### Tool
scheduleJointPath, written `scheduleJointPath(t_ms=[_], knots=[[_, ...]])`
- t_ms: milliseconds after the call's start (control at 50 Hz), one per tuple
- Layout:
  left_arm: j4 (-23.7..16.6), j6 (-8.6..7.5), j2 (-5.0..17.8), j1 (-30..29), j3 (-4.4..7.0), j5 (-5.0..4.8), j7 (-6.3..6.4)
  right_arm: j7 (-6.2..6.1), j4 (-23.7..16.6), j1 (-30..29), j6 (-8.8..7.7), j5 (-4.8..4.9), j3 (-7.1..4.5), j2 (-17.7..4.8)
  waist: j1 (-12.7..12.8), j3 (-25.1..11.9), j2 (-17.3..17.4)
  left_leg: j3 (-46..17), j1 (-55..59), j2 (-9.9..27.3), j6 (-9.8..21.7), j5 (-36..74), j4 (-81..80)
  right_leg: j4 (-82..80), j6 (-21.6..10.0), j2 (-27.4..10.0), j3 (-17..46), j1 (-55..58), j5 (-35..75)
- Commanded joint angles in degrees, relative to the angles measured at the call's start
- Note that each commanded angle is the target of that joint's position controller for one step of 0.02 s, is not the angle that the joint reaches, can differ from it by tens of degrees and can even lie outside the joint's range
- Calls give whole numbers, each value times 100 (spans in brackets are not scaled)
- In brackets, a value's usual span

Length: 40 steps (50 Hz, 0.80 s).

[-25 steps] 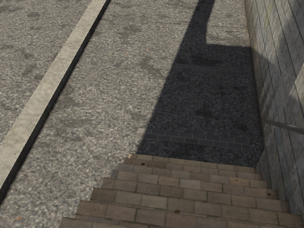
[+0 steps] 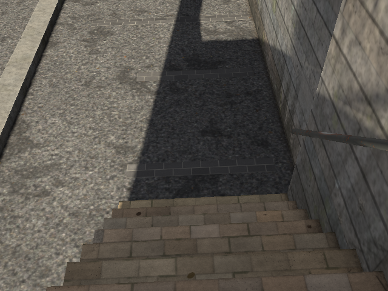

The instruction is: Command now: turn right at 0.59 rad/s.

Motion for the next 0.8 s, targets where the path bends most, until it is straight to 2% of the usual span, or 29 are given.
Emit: scheduleJointPath(t_ms=[20, 40, 60, 80, 100, 160, 180, 200, 240, 260, 280, 300, 320, 340, 360, 380, 400, 420, 440, 460, 480, 520, 540, 580, 620, 680, 700, 720, 800], knots=[[665, 24, 139, 1935, 3, 5, 128, 41, -400, -455, 36, -139, 118, 95, 357, 414, -618, -800, -2554, 204, -1, -211, -1129, -756, -1450, -1613, 3509, 2379, 2031], [452, 81, 63, 1563, -45, -61, 107, 128, -293, -307, 50, -198, 139, 40, 305, 514, -253, -577, -1624, 61, 85, 737, -1704, -819, -1469, -1367, 3210, 1248, 1053], [45, 148, 172, 730, -56, -54, 101, 188, -248, -357, 61, -90, 199, -15, 130, 644, -43, -496, 33, 51, 138, 2054, -2478, -667, -1353, -1009, 2694, -477, -57], [-320, 222, 426, -47, -45, -7, 85, 106, -284, -13, 81, 33, 181, -17, -271, 628, -319, -35, 2088, -89, 180, 2089, -2407, -948, -1239, -729, 2091, -2289, -873], [-536, 244, 716, -436, 34, 57, 82, 62, -347, 166, 86, 119, 166, -102, -429, 719, -544, 102, 2987, -132, 154, 1827, -2254, -1034, -1118, -687, 1936, -3062, -1500], [-379, 244, 607, 239, -1, -68, 222, 5, -352, 229, 173, 207, 123, -151, -23, 867, -548, -214, 2571, 146, 311, 1297, -4798, -140, -1004, -844, 2493, -1312, -847], [-262, 304, 653, 498, -26, -86, 221, 13, -437, 102, 231, 178, 119, -62, 101, 766, -617, -235, 2661, 207, 424, 1180, -5367, 87, -1044, -916, 2879, -906, -362], [-242, 375, 779, 445, -10, -138, 169, -16, -433, 229, 231, 257, 79, -83, 69, 643, -688, 12, 3088, 170, 458, 1324, -5947, 453, -1005, -870, 2816, -726, 108], [-425, 542, 977, 250, -32, -228, 5, -114, -46, 1485, 184, 438, -174, -325, -479, 288, -243, 702, 5524, 122, 560, 2156, -6777, 1649, -539, -488, 2155, -1609, 426], [-465, 556, 1002, 237, -55, -80, -233, -162, 157, 2649, 131, 339, -468, -896, -1083, -391, 304, 516, 7073, 549, 1044, 2230, -6167, 3374, -24, -152, 1597, -2235, 506], [-879, 386, 358, 177, -64, -416, -390, -100, -155, 2483, 29, 392, -625, -1372, -1009, -987, 1188, -69, 8052, 1373, 1839, 3663, -4419, 5264, 410, 843, 186, -4023, -1127], [-1399, 462, 564, 45, 119, -383, -256, 21, -39, 2337, 106, 440, -739, -1834, -969, -1069, 1293, -2204, 6937, 2202, 2707, 1075, -5175, 5657, 475, 958, 95, -4347, -1970], [-1433, 501, 532, -353, 38, -234, -170, 65, 46, 2262, 13, 318, -655, -1527, -953, -169, 562, -2010, 6448, 2011, 2534, -422, -5438, 6193, 556, 580, 81, -4981, -1685], [-1103, 595, 171, -144, -102, -255, -157, 96, 180, 2287, -37, 165, -391, -837, -858, 43, -24, -1534, 5400, 1735, 2175, -1338, -5516, 6337, 571, 158, 332, -4509, -882], [-1068, 621, -74, -73, -175, -349, -223, 54, 451, 3084, -98, 89, -195, -254, -883, 338, 284, -416, 5106, 1065, 1722, -216, -5120, 6356, 450, 0, 195, -4284, -861], [-1249, 621, -332, 32, -260, -498, -273, 3, 689, 3227, -163, 208, -50, 56, -499, 621, 896, -494, 4215, 863, 1521, 836, -5118, 6941, 352, -147, -10, -4003, -621], [-1553, 595, -341, 40, -297, -427, -230, -110, 278, 2651, -200, 356, -145, -413, -151, 420, 1216, -983, 3426, 1384, 2144, 3240, -4995, 7387, 447, -103, -284, -3435, -638], [-1850, 643, -345, 99, -439, -349, -220, -168, -48, 2072, -269, 248, -311, -1041, 11, 46, 934, -1473, 3508, 1957, 2768, 4113, -4954, 7660, 631, -131, -214, -3731, -303], [-2157, 776, -261, -379, -559, -320, -267, -247, 34, 1882, -442, -102, -298, -821, -286, 36, 630, -2263, 4562, 2658, 2669, 3390, -4772, 7306, 859, -734, 856, -5321, 960], [-2360, 857, -131, -601, -589, -331, -263, -284, 90, 2109, -483, -182, -210, -639, -580, -194, -85, -2069, 5199, 2412, 2583, 3097, -4574, 7281, 990, -734, 815, -5993, 1208], [-2161, 930, -46, -373, -513, -230, -311, -394, 388, 2599, -494, -135, -117, -383, -727, -170, -209, -1379, 4886, 1740, 2361, 2888, -4197, 6330, 1093, -669, 481, -5733, 2034], [-1982, 885, -108, 26, -482, -276, -538, -345, 824, 2856, -489, 46, 129, -122, -332, 60, 384, -998, 3526, 852, 1870, 2168, -4023, 5938, 1086, -986, -125, -4565, 2622], [-1985, 816, -60, -67, -481, -336, -639, -267, 785, 2659, -465, 154, 209, -168, -287, 131, 551, -1012, 2800, 636, 1622, 750, -4239, 6065, 1128, -1014, -299, -3972, 2608], [-2252, 740, 187, -755, -429, -410, -691, -213, 642, 2286, -419, 280, 182, -593, -561, 311, 658, -1503, 2518, 837, 1521, -1145, -4624, 6170, 1279, -1083, -183, -3745, 2139], [-2551, 722, 220, -1445, -450, -457, -563, -327, 783, 2704, -367, 252, 120, -689, -1131, 386, 850, -2194, 3848, 1343, 1709, -1339, -4701, 5573, 1262, -1205, 179, -4731, 1494], [-2692, 697, -57, -1738, -539, -337, -352, -490, 1241, 3680, -371, 242, 38, -421, -1676, 406, 1015, -2703, 5063, 1626, 1858, -1316, -4545, 4740, 1059, -1216, 238, -5593, 648], [-2716, 726, 471, -2799, -84, -795, 106, -498, 914, 2762, -5, 655, -148, -789, -1367, -225, -16, -1651, 4620, 1123, 1928, 104, -3839, 3661, 938, -1063, -313, -3215, 136], [-2928, 771, 341, -2866, -143, -1034, 233, -514, 589, 2176, 152, 733, -156, -783, -1212, -283, 505, -1000, 3334, 853, 1728, 513, -3987, 3455, 797, -795, -772, -1866, -317], [-2556, 993, -77, -2007, -183, -824, 359, -497, 323, 1758, 452, 635, -154, -534, -541, 116, 960, 186, 2103, 326, 1122, -247, -4015, 3576, 336, -201, -1463, -476, -131]])
Velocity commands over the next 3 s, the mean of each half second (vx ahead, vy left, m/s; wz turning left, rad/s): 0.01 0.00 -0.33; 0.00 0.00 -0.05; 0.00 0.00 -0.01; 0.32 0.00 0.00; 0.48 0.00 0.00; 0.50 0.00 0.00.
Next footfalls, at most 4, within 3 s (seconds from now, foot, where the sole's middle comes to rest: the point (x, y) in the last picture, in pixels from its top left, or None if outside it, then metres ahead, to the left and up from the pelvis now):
0.26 left None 0.20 0.23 -0.95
0.70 right None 0.15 -0.05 -0.74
1.38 right None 0.03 -0.04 -0.73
1.96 left None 0.22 0.16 -0.95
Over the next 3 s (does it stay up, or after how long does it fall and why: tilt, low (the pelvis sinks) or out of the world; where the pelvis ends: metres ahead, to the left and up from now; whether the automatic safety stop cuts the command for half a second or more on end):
stays up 0.61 0.12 -0.60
